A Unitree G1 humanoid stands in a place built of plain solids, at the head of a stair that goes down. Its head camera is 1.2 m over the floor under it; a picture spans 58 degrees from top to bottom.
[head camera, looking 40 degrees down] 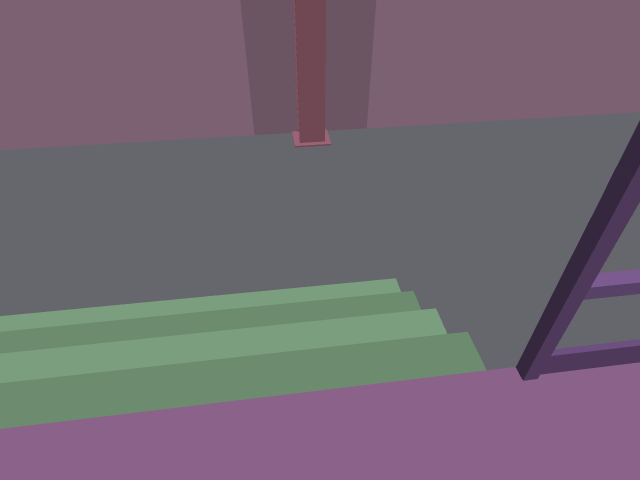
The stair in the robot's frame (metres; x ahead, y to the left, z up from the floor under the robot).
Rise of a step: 0.18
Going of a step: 0.28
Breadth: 3.30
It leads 8 degrees to the left of straight ahead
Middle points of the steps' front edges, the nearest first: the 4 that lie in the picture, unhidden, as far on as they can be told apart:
0.86 1.05 -0.18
1.14 1.09 -0.35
1.42 1.12 -0.53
1.69 1.16 -0.71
